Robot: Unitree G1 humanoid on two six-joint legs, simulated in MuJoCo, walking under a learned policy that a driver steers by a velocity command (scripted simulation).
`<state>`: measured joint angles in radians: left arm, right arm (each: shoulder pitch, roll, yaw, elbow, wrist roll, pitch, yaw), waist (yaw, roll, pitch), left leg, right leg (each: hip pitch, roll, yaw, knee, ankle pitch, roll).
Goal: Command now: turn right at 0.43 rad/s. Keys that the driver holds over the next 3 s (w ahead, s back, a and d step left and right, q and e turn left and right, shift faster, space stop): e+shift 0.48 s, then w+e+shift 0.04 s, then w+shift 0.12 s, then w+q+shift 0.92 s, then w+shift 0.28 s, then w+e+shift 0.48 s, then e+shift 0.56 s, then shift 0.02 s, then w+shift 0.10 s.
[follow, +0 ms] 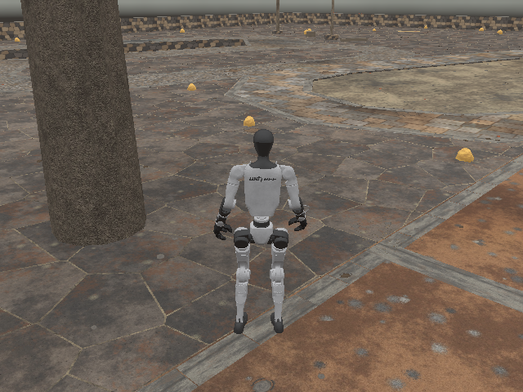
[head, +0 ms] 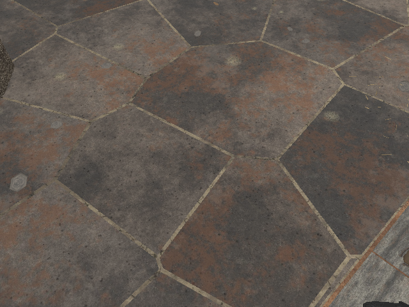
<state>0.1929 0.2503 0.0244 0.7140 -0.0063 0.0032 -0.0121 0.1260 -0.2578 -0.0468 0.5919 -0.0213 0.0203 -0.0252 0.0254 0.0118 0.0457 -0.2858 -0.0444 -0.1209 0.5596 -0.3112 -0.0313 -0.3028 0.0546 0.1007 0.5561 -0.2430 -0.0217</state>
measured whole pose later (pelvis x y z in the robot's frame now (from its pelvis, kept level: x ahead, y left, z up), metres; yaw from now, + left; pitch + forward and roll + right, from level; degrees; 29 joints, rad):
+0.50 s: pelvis +0.01 +0.01 +0.01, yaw -26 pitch +2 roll +0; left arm 0.14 0.31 0.08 0.60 -0.03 0.07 -0.03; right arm 0.15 -0.27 -0.07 0.65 -0.01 0.02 -0.04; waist -0.01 -0.03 0.08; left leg -0.13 0.02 0.19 0.42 -0.33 0.03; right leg -0.54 -0.09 -0.02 0.92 -0.32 0.11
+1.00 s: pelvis +0.17 -0.18 -0.02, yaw -25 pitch +1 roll +0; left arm 0.49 0.25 0.03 0.84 0.04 -0.08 0.00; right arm 0.18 -0.28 -0.03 0.78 -0.02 0.01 0.09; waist 0.03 0.04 0.02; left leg -0.79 0.03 0.08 0.96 -0.04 0.08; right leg 0.23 0.06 -0.24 0.15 -0.42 -0.03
